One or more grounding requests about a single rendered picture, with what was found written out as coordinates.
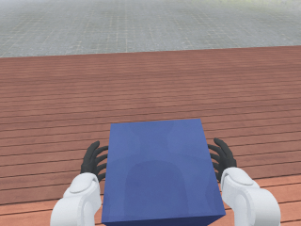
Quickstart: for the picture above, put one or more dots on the carton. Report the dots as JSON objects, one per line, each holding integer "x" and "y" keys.
{"x": 160, "y": 173}

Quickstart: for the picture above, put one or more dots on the left robot forearm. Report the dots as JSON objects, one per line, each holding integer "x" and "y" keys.
{"x": 80, "y": 202}

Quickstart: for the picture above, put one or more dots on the robot left hand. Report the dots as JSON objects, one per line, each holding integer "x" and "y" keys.
{"x": 90, "y": 160}

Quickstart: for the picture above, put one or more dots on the right robot forearm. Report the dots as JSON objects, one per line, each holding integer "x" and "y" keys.
{"x": 252, "y": 205}

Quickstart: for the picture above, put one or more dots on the robot right hand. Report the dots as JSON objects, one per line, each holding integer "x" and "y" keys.
{"x": 225, "y": 158}

